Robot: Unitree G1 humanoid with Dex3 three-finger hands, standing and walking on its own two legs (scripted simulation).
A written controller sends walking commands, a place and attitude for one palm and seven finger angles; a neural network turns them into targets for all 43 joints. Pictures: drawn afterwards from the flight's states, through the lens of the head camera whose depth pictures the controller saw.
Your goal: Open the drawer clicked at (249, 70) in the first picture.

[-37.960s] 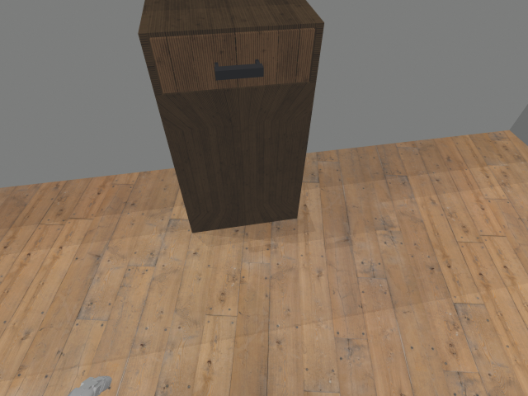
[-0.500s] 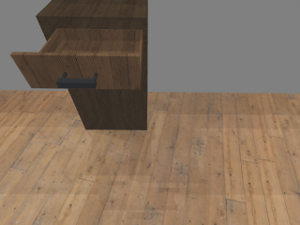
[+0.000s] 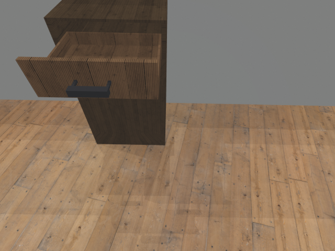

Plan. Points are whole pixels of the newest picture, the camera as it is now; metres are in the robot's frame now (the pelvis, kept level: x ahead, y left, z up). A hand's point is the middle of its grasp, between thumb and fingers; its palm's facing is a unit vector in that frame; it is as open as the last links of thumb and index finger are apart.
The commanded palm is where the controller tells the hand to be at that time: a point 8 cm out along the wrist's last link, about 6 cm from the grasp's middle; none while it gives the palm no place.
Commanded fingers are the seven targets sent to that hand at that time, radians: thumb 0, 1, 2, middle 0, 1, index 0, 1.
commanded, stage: shuffle to correct the standing spot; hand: left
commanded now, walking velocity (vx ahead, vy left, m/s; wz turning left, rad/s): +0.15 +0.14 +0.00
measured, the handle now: (90, 87) +0.60 +0.31 +0.03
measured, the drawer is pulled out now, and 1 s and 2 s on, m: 0.30 0.30 0.30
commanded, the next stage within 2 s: come to a stop and stand still in 0.38 s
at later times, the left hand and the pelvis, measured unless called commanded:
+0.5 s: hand out of the picture +0.02 +0.24 -0.19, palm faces +0.03 -0.99 -0.17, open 7.4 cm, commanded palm none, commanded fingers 0.00 0.90 0.90 -0.20 -0.30 -0.20 -0.30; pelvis +0.06 +0.06 -0.01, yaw -1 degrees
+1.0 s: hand (99, 244) +0.17 +0.21 -0.18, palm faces +0.03 -0.98 -0.20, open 7.3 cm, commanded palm none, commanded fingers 0.00 0.90 0.90 -0.20 -0.30 -0.20 -0.30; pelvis +0.09 +0.03 -0.01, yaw +1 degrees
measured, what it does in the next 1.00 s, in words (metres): steps on the spot: right foot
